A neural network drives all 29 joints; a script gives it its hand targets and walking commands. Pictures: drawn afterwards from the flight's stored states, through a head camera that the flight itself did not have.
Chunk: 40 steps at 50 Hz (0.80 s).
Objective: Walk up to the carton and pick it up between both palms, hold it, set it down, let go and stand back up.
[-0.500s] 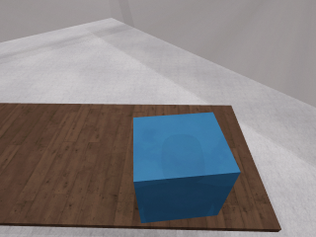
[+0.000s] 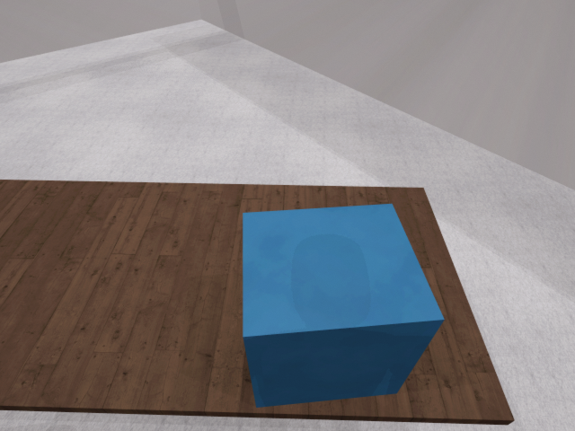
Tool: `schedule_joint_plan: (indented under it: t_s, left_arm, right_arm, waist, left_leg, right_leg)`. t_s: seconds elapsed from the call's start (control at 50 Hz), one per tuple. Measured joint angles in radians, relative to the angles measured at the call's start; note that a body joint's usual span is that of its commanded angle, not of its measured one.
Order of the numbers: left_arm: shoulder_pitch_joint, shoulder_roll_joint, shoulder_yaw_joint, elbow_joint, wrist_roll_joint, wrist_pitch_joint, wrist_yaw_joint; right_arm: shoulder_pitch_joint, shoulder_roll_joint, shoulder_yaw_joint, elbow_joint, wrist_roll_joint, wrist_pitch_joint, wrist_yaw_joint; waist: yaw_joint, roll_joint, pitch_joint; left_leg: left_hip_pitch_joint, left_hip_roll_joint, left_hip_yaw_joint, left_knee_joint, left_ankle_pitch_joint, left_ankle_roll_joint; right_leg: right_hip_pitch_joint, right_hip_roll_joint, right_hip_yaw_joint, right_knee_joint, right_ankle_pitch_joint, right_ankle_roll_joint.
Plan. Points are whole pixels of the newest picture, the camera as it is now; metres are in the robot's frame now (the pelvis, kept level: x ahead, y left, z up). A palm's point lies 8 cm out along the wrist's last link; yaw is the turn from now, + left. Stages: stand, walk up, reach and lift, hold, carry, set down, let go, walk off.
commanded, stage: stand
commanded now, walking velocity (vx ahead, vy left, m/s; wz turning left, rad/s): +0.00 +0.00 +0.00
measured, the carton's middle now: (323, 307) +0.37 -0.04 -0.08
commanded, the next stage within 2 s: none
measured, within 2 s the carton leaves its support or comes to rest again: neither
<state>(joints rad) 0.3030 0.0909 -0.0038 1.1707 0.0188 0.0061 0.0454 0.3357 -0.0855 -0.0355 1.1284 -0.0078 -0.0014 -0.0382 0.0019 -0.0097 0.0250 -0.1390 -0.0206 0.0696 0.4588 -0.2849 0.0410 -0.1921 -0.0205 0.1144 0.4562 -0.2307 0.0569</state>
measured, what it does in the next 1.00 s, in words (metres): stands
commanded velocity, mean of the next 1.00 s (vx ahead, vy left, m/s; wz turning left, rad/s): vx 0.00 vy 0.00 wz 0.00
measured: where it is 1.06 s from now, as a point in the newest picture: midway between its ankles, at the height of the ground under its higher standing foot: outside the picture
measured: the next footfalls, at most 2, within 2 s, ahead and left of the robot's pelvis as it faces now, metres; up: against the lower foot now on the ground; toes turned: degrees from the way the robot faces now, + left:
none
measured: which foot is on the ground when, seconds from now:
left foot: down 0.00-1.00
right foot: down 0.00-1.00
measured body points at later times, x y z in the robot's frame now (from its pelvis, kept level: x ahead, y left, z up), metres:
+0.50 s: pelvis +0.02 +0.01 +0.00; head +0.03 +0.02 +0.45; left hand +0.01 +0.21 -0.17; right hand +0.01 -0.20 -0.16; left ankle -0.02 +0.09 -0.74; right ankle +0.02 -0.16 -0.74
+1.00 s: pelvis +0.03 +0.01 +0.00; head +0.04 +0.01 +0.45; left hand +0.02 +0.21 -0.17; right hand +0.01 -0.20 -0.16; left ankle -0.02 +0.09 -0.74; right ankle +0.02 -0.16 -0.74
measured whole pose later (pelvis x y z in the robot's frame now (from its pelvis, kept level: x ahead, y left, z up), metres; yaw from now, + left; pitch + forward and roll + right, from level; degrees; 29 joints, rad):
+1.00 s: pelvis +0.03 +0.01 +0.00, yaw +0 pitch -2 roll +0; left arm 0.27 0.11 0.00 1.16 0.02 0.02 0.06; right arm 0.31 -0.09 -0.04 1.11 -0.01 0.01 -0.05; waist 0.00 -0.01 0.05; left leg -0.09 -0.03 0.07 0.45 -0.32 0.05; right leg -0.14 -0.03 0.11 0.45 -0.28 0.06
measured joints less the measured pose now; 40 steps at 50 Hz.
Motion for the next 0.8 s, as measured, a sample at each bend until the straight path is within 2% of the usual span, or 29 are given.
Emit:
schedule_joint_plan:
  t_s: [0.36,0.8]
  left_arm:
    - [-0.022,0.015,-0.003,0.003,0.000,0.002,0.012]
    - [-0.046,0.021,0.001,-0.001,-0.003,0.013,0.021]
  right_arm:
    - [-0.032,-0.007,-0.010,-0.015,0.000,-0.004,-0.005]
    - [-0.023,0.002,-0.010,-0.017,-0.003,0.007,-0.013]
  waist:
    - [-0.004,-0.012,0.012]
    - [-0.007,-0.001,0.021]
  left_leg:
    - [0.014,-0.010,0.004,-0.006,-0.019,0.010]
    - [0.046,-0.011,0.000,-0.011,-0.037,0.010]
  right_leg:
    - [0.013,-0.010,0.004,-0.004,-0.020,0.009]
    - [0.043,-0.011,-0.001,-0.005,-0.042,0.009]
